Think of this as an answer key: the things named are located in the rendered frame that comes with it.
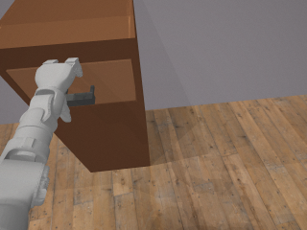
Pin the drawer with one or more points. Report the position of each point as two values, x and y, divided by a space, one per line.
113 80

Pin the left robot upper arm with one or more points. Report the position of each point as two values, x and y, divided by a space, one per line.
23 185

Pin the cabinet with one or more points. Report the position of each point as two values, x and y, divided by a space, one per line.
103 136

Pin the robot left forearm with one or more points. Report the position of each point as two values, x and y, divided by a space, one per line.
34 133

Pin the robot left hand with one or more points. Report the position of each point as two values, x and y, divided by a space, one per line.
61 76

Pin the handle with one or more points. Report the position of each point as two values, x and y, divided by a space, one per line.
78 99

